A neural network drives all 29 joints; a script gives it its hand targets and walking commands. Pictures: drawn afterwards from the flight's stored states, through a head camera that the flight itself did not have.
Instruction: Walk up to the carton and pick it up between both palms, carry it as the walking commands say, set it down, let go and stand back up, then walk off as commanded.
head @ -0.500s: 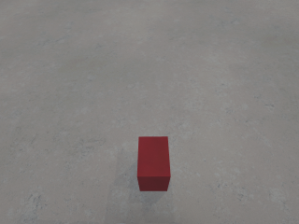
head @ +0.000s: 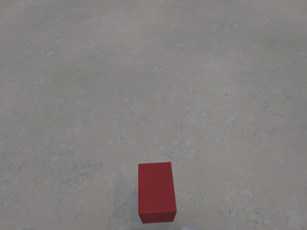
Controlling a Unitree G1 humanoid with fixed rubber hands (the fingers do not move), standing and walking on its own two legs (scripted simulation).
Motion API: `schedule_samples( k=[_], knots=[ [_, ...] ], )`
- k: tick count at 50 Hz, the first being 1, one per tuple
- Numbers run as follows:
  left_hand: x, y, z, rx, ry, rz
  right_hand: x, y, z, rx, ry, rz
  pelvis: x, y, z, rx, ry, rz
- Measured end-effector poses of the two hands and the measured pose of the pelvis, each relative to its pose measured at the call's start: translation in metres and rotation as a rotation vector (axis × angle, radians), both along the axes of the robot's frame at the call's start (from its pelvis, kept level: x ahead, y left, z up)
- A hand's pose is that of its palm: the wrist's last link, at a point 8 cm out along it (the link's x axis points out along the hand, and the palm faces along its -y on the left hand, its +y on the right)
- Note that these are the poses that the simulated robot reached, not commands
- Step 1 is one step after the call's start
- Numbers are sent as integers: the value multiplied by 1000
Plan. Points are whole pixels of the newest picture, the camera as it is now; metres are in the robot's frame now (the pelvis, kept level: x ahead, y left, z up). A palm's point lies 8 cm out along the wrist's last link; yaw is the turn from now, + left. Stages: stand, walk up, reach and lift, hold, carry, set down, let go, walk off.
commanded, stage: walk up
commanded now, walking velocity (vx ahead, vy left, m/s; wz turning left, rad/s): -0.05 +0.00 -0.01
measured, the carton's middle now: (156, 193) +0.37 +0.00 -0.62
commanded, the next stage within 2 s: none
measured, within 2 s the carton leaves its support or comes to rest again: neither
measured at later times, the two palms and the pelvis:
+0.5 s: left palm out of the picture -0.06 +0.29 -0.14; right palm out of the picture -0.07 -0.20 -0.10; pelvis -0.10 +0.06 +0.01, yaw +0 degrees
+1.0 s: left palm out of the picture -0.30 +0.30 -0.12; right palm out of the picture -0.17 -0.21 -0.11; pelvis -0.25 +0.03 +0.02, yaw +0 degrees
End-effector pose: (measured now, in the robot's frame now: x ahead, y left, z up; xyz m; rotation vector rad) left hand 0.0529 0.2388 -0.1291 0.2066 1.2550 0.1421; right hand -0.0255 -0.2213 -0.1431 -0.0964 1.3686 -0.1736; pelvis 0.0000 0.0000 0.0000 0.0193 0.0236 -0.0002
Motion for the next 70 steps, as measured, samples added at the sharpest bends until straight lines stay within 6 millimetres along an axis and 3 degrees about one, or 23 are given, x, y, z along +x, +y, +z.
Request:
schedule_samples(
  k=[7,10,13,16,18,23,28,32,37,40,43,47,50,57,61,65,70],
  knots=[
    [-15,-6,6,21,4,49,61,-9,5,-6,-107,66,-4,-4,7,7,-8,1],
    [-34,-3,0,12,17,70,73,-13,10,-43,-145,98,-18,0,5,1,-28,0],
    [-52,3,-10,-11,25,80,71,-12,17,-84,-172,111,-34,9,1,-11,-50,1],
    [-64,13,-23,-39,11,72,53,-6,19,-122,-185,104,-53,23,-6,-32,-75,3],
    [-68,21,-33,-53,-3,57,30,0,16,-148,-176,99,-66,33,-14,-54,-92,8],
    [-94,40,-18,-77,14,57,-28,20,29,-148,-107,81,-90,51,4,-88,-112,3],
    [-137,64,-3,-60,110,57,-55,30,50,-150,-77,84,-118,59,23,-105,-36,-9],
    [-169,75,-5,-44,153,63,-75,33,51,-151,-82,81,-136,61,22,-108,-9,-3],
    [-189,70,-15,-48,120,69,-99,35,41,-137,-105,74,-158,57,13,-85,-41,11],
    [-209,65,-10,-54,113,73,-114,31,37,-121,-111,78,-176,52,14,-70,-53,8],
    [-244,63,4,-27,133,87,-126,22,33,-102,-118,93,-197,48,17,-61,-48,1],
    [-317,64,9,42,203,128,-136,10,19,-84,-128,132,-232,38,10,-14,-56,-14],
    [-352,57,13,36,249,150,-147,9,30,-75,-135,150,-249,34,18,0,-68,-6],
    [-348,56,-3,-1,140,108,-195,7,29,-104,-132,115,-276,42,10,-19,-85,32],
    [-342,67,-20,-23,86,97,-239,16,16,-124,-71,99,-288,55,-5,-56,-70,43],
    [-329,66,-6,-55,59,91,-276,30,30,-104,8,66,-281,57,11,-67,-80,45],
    [-307,52,-7,-103,68,55,-291,27,44,-116,46,25,-267,49,17,-85,-53,39]
  ],
)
